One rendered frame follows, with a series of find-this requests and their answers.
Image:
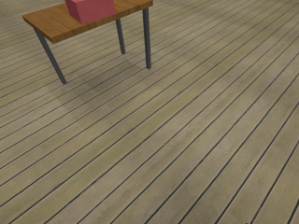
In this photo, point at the carton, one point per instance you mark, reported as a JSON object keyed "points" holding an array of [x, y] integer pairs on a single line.
{"points": [[85, 11]]}

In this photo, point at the table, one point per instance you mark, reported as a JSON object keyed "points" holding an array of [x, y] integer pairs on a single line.
{"points": [[56, 24]]}

